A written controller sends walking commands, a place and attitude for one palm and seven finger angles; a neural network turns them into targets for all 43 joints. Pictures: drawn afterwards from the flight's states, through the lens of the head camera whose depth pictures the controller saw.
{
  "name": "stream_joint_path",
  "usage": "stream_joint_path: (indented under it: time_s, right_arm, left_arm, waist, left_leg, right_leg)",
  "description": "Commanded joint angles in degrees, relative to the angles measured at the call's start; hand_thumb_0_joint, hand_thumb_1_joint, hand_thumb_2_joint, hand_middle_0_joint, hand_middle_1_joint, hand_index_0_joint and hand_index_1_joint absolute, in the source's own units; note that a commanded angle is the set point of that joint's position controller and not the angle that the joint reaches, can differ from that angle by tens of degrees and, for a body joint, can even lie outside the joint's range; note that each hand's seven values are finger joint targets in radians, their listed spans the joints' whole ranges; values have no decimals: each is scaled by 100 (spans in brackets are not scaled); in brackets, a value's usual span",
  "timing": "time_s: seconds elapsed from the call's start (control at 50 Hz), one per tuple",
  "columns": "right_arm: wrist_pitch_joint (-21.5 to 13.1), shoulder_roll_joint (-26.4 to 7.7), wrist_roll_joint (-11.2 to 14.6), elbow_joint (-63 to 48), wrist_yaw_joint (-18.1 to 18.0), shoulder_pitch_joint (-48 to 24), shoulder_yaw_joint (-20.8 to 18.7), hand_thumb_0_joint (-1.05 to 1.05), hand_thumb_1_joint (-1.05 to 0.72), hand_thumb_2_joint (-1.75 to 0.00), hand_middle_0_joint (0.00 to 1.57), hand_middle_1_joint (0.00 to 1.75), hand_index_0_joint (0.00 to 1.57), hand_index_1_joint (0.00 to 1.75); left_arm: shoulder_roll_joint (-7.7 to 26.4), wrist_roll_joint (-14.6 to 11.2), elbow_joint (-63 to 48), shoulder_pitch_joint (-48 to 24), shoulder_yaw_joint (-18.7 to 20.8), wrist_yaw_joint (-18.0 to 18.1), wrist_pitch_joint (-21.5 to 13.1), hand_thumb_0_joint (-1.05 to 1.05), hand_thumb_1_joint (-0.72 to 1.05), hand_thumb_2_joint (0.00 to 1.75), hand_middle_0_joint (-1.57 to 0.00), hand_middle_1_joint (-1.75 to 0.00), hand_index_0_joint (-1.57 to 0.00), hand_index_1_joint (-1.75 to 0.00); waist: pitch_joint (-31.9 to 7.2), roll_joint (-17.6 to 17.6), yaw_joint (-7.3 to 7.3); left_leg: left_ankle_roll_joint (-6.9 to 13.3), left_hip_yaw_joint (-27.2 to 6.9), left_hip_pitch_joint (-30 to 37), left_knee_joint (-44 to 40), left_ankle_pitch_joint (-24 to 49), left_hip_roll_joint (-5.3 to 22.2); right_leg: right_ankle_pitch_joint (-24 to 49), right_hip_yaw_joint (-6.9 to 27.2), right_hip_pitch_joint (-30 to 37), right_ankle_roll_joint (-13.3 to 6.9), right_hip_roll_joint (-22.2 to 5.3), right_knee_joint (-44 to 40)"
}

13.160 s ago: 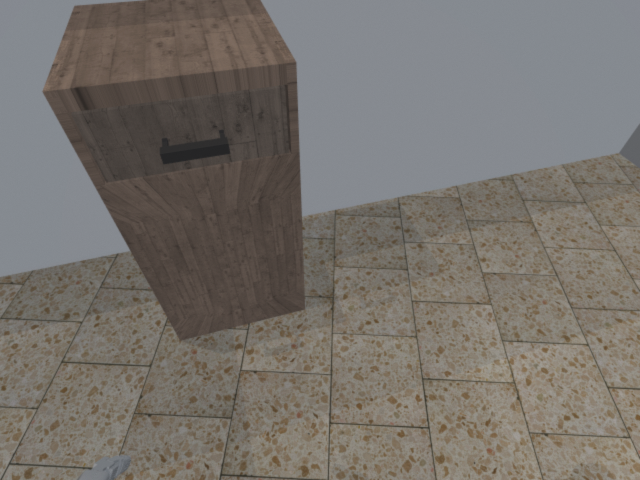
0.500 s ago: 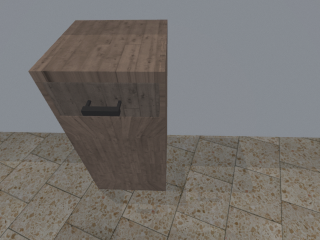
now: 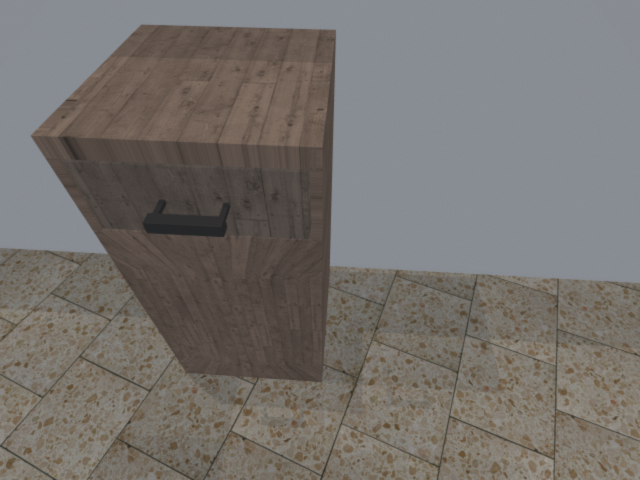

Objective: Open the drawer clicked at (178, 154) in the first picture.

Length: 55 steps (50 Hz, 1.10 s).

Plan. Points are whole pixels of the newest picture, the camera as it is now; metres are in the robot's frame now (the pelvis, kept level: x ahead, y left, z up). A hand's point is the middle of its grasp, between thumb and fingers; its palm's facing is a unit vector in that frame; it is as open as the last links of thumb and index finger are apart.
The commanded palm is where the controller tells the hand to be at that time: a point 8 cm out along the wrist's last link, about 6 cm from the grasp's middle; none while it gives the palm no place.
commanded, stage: come to a stop and stand still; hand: left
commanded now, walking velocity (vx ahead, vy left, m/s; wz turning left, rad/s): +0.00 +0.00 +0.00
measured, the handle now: (189, 215) +0.51 +0.26 +0.01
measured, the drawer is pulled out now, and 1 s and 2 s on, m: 0.00 0.00 0.00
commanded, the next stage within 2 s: look again from close up in 0.38 s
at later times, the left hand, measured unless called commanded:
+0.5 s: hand out of the picture -0.02 +0.14 -0.18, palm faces +0.07 -0.98 -0.16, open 7.4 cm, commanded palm none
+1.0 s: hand out of the picture -0.02 +0.23 -0.18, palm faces -0.01 -0.98 -0.19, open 7.4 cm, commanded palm none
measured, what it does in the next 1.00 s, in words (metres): shifts its weight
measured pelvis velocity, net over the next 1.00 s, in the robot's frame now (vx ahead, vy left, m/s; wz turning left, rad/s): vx -0.03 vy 0.06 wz -0.03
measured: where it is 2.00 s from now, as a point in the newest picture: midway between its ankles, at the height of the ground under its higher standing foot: outside the picture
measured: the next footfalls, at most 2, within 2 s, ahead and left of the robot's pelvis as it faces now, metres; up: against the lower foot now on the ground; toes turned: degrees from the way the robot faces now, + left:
none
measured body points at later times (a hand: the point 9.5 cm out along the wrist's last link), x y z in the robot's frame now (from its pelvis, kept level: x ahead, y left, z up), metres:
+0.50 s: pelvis +0.00 -0.01 +0.00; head +0.01 -0.01 +0.45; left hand -0.03 +0.20 -0.16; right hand -0.02 -0.20 -0.17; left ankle -0.02 +0.14 -0.74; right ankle -0.05 -0.05 -0.74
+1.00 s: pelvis -0.03 +0.06 -0.01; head -0.02 +0.06 +0.44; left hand -0.02 +0.28 -0.16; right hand -0.05 -0.14 -0.17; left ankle -0.03 +0.12 -0.74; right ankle -0.05 -0.05 -0.74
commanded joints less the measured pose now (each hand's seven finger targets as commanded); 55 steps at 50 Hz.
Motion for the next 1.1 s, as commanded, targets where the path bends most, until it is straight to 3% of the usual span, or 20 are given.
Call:
stream_joint_path:
  time_s: [0.0,0.3,0.44,0.46,0.48,0.5,0.52,0.54,0.56,0.58,0.6,0.62,0.66,0.72,0.8,0.86,0.9,1.04,1.06,1.08]
  right_arm:
    - [-28,-260,-13,-55,32,495,2,0,-90,-90,20,30,20,30]
    - [12,-128,-4,54,32,827,25,0,-90,-90,20,30,20,30]
    - [14,-53,-9,109,34,922,26,0,-90,-90,20,30,20,30]
    - [-92,-352,27,-376,124,192,-111,0,-90,-90,20,30,20,30]
    - [44,-156,25,-535,102,803,-183,0,-90,-90,20,30,20,30]
    - [61,-253,9,-457,82,1077,-254,0,-90,-90,20,30,20,30]
    - [77,-58,56,-490,111,1085,-174,0,-90,-90,20,30,20,30]
    - [31,-6,61,-593,143,975,-141,0,-90,-90,20,30,20,30]
    - [-7,16,44,-622,165,995,-131,0,-90,-90,20,30,20,30]
    - [-24,1,19,-597,167,1030,-133,0,-90,-90,20,30,20,30]
    - [-33,-47,-11,-581,172,1028,-110,0,-90,-90,20,30,20,30]
    - [-42,-54,-44,-568,182,1015,-106,0,-90,-90,20,30,20,30]
    - [-37,-284,-78,-621,172,950,-86,0,-90,-90,20,30,20,30]
    - [-68,-318,-81,-527,174,900,-40,0,-90,-90,20,30,20,30]
    - [-57,-491,-90,-579,183,833,-44,0,-90,-90,20,30,20,30]
    - [-80,-550,-87,-555,179,855,-58,0,-90,-90,20,30,20,30]
    - [-104,-565,-75,-532,168,867,-53,0,-90,-90,20,30,20,30]
    - [-186,-508,-51,-357,120,929,-9,0,-90,-90,20,30,20,30]
    - [-136,-795,52,-795,195,328,-61,0,-90,-90,20,30,20,30]
    - [-1019,-1749,282,-2831,44,554,-231,0,-90,-90,20,30,20,30]
  left_arm:
    - [573,17,-74,541,86,77,-34,0,90,90,-20,-30,-20,-30]
    - [706,-7,-190,541,153,121,-6,0,90,90,-20,-30,-20,-30]
    - [599,-4,-191,494,135,109,4,0,90,90,-20,-30,-20,-30]
    - [947,93,-121,846,213,360,-212,0,90,90,-20,-30,-20,-30]
    - [1106,114,-372,800,279,353,-239,0,90,90,-20,-30,-20,-30]
    - [1024,86,-532,412,266,327,-211,0,90,90,-20,-30,-20,-30]
    - [1095,41,-500,351,265,317,-161,0,90,90,-20,-30,-20,-30]
    - [1021,50,-596,393,231,273,-164,0,90,90,-20,-30,-20,-30]
    - [958,62,-674,252,204,232,-165,0,90,90,-20,-30,-20,-30]
    - [864,66,-709,137,171,204,-131,0,90,90,-20,-30,-20,-30]
    - [806,49,-715,113,129,176,-92,0,90,90,-20,-30,-20,-30]
    - [701,43,-701,86,108,153,-53,0,90,90,-20,-30,-20,-30]
    - [578,31,-662,187,93,144,-41,0,90,90,-20,-30,-20,-30]
    - [649,33,-608,109,70,110,36,0,90,90,-20,-30,-20,-30]
    - [646,66,-596,210,39,67,92,0,90,90,-20,-30,-20,-30]
    - [659,81,-614,161,30,53,110,0,90,90,-20,-30,-20,-30]
    - [653,80,-616,141,26,49,105,0,90,90,-20,-30,-20,-30]
    - [661,41,-497,152,29,67,81,0,90,90,-20,-30,-20,-30]
    - [872,108,-338,409,2,282,-4,0,90,90,-20,-30,-20,-30]
    - [2872,1134,-9080,-3972,122,455,-873,0,88,89,-20,-32,-20,-32]
  waist:
    - [197,-202,-50]
    - [272,-243,-21]
    - [525,-16,-45]
    - [1006,-694,163]
    - [543,-773,-262]
    - [354,-129,-491]
    - [-64,-80,-407]
    - [-414,-31,-315]
    - [-677,-210,-345]
    - [-662,-124,-351]
    - [-418,-36,-322]
    - [-58,228,-276]
    - [344,-111,-165]
    - [693,572,-95]
    - [868,196,-12]
    - [753,199,-6]
    - [609,10,-9]
    - [163,-9,-36]
    - [472,-775,91]
    - [-2564,976,-602]
  left_leg:
    - [287,-286,72,-92,1052,370]
    - [234,-167,-170,20,779,296]
    - [251,-273,-127,-80,789,341]
    - [27,313,-1237,1677,-370,73]
    - [217,-217,-1345,2223,-1078,-116]
    - [265,-3,-1223,2316,-1124,-175]
    - [345,-4,-922,2036,-813,-29]
    - [351,-83,-861,1756,-660,-67]
    - [333,-143,-680,1335,-484,-27]
    - [296,-128,-349,829,-270,-32]
    - [297,-205,-214,579,-145,-22]
    - [357,-318,-263,444,-23,58]
    - [508,-601,-585,407,50,359]
    - [627,-946,-929,-134,-117,434]
    - [707,-1215,-1284,-656,-1204,516]
    - [759,-1368,-1186,-865,-1304,601]
    - [783,-1401,-996,-853,-1034,624]
    - [754,-1131,-303,-509,696,553]
    - [553,-825,-853,499,1570,591]
    - [372,-929,986,137,2287,68]
  right_leg:
    - [2703,779,-147,412,-1029,-325]
    - [3148,770,88,519,-1071,-292]
    - [2087,786,-283,383,-974,-398]
    - [6527,1491,-446,1329,-1464,-327]
    - [7600,1371,48,1556,-1710,-70]
    - [7762,883,1,1457,-1584,-3]
    - [6784,737,147,968,-1438,256]
    - [5734,779,344,377,-1390,396]
    - [4423,826,334,-68,-1407,384]
    - [2973,886,-7,-153,-1360,308]
    - [1707,958,-412,-107,-1210,225]
    - [904,942,-695,-35,-1070,145]
    - [134,1052,-970,82,-876,-90]
    - [-49,807,-883,109,-714,200]
    - [-215,653,-810,151,-635,387]
    - [-141,578,-842,194,-618,535]
    - [-42,580,-841,211,-650,534]
    - [323,653,-774,260,-765,467]
    - [1062,693,-867,416,-982,159]
    - [1343,845,-1034,224,-250,1003]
